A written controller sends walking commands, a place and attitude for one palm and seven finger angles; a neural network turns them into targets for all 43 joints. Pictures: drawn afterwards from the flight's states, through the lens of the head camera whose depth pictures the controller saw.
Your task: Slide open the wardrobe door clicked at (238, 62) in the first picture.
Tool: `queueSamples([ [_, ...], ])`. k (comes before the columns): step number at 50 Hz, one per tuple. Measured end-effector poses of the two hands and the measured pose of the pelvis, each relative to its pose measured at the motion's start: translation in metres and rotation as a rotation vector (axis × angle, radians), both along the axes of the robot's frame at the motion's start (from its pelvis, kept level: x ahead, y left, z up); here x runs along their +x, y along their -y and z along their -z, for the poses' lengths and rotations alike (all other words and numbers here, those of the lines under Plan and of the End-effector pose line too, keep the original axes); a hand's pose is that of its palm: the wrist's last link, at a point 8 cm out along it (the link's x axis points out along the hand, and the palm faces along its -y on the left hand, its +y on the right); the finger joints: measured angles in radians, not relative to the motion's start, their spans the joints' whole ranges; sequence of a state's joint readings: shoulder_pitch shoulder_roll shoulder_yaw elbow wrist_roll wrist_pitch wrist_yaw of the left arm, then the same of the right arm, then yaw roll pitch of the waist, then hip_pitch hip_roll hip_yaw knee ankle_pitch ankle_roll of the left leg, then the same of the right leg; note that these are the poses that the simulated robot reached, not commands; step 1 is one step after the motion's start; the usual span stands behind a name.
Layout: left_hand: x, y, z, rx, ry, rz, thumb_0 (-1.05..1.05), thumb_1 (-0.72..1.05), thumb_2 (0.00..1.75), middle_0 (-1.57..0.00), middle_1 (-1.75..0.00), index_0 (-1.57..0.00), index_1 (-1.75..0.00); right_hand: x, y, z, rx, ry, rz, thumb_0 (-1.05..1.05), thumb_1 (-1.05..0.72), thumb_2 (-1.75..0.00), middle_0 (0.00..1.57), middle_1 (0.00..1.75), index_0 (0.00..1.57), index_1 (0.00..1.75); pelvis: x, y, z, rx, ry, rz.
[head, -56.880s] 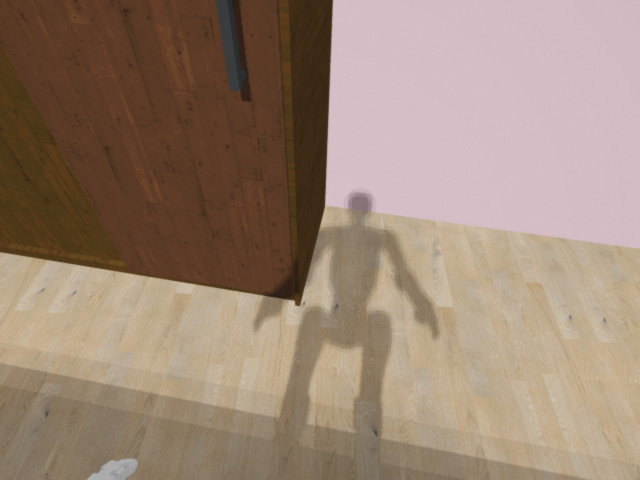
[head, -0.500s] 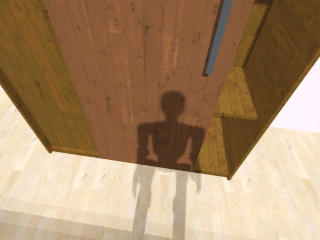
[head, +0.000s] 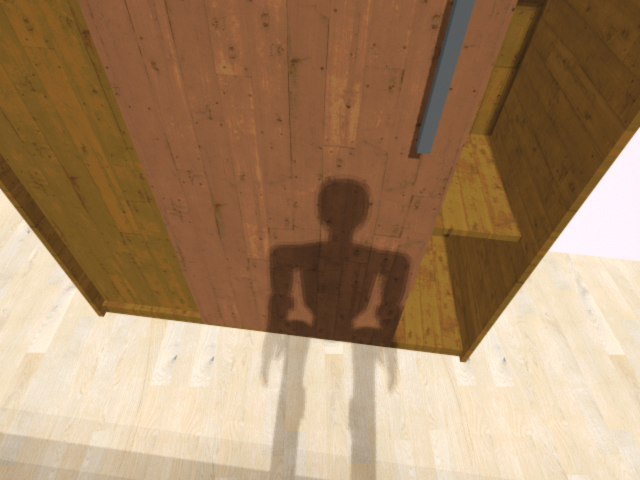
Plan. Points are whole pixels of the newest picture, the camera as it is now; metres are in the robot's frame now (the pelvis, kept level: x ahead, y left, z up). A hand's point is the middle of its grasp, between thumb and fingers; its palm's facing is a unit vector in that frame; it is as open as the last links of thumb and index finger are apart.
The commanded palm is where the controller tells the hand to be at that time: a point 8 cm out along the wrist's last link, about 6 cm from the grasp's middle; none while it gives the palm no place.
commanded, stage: come to a stop and stand still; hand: right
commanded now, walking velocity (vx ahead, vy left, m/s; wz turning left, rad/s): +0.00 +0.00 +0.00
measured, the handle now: (441, 73) +0.63 -0.14 +0.21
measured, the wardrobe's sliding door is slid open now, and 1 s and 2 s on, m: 0.24 0.24 0.24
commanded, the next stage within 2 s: look again from close up in 0.04 s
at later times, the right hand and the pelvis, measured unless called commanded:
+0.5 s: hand out of the picture -0.01 -0.16 -0.17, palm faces +0.05 +0.98 -0.18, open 7.3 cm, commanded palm none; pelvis +0.00 +0.00 +0.00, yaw +0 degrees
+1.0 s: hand out of the picture -0.02 -0.15 -0.17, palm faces +0.05 +0.98 -0.18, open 7.3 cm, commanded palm none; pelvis +0.00 +0.00 +0.00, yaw -1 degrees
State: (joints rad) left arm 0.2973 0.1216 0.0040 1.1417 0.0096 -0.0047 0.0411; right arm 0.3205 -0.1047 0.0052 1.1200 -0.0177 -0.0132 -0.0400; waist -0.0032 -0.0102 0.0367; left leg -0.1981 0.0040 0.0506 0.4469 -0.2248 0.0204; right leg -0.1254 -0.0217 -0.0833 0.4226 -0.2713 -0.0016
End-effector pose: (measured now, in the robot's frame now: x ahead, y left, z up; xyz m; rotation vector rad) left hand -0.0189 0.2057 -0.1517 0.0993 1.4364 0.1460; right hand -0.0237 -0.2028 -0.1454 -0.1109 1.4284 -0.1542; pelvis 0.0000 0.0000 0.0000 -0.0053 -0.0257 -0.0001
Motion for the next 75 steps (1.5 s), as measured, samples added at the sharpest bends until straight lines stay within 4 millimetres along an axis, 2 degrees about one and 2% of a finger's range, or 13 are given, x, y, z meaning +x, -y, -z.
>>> queueSamples([
  [22, -0.011, 0.006, 0.0, -0.015, -0.029, 0.0, 0.0, 0.91, 0.9, -0.2, -0.3, -0.2, -0.29, 0.004, 0.004, -0.002, -0.013, 0.012, 0.007, 0.01, -0.92, -0.9, 0.2, 0.29, 0.2, 0.3, 0.002, -0.001, -0.001, 0.001, -0.001, 0.006],
  [52, -0.008, 0.0, -0.001, -0.005, -0.019, 0.014, 0.0, 0.91, 0.9, -0.2, -0.3, -0.2, -0.29, 0.001, 0.001, -0.002, -0.008, 0.007, 0.012, 0.0, -0.91, -0.9, 0.2, 0.29, 0.2, 0.3, 0.001, -0.003, -0.001, -0.001, -0.002, 0.009],
  [61, -0.011, -0.007, 0.003, 0.002, -0.075, -0.002, 0.0, 0.91, 0.9, -0.2, -0.3, -0.2, -0.29, 0.003, -0.001, 0.006, 0.005, -0.024, 0.043, 0.0, -0.91, -0.9, 0.2, 0.29, 0.2, 0.3, 0.023, -0.006, 0.008, 0.007, -0.022, 0.015],
  [65, 0.003, -0.007, 0.0, 0.022, -0.114, 0.028, 0.0, 0.91, 0.9, -0.2, -0.3, -0.2, -0.29, 0.002, -0.001, 0.012, 0.02, -0.036, 0.1, 0.0, -0.91, -0.9, 0.2, 0.29, 0.2, 0.3, 0.038, -0.001, 0.011, 0.034, -0.032, 0.053],
  [70, 0.052, -0.001, -0.005, 0.067, -0.044, 0.049, 0.0, 0.91, 0.9, -0.2, -0.3, -0.2, -0.29, 0.003, 0.006, 0.02, 0.06, -0.102, 0.125, 0.0, -0.91, -0.9, 0.2, 0.29, 0.2, 0.3, 0.065, 0.015, 0.015, 0.035, -0.032, 0.06],
  [72, 0.068, 0.004, -0.004, 0.084, 0.0, 0.037, 0.0, 0.91, 0.9, -0.19, -0.3, -0.2, -0.29, 0.012, 0.011, 0.024, 0.074, -0.137, 0.107, 0.0, -0.91, -0.9, 0.2, 0.29, 0.2, 0.3, 0.076, 0.022, 0.018, 0.022, -0.029, 0.041],
  [75, 0.082, 0.014, -0.008, 0.079, 0.019, 0.008, 0.0, 0.91, 0.9, -0.19, -0.3, -0.2, -0.29, 0.045, 0.021, 0.02, 0.069, -0.138, 0.058, 0.0, -0.91, -0.9, 0.2, 0.29, 0.2, 0.3, 0.095, 0.027, 0.012, 0.012, -0.034, 0.021],
])
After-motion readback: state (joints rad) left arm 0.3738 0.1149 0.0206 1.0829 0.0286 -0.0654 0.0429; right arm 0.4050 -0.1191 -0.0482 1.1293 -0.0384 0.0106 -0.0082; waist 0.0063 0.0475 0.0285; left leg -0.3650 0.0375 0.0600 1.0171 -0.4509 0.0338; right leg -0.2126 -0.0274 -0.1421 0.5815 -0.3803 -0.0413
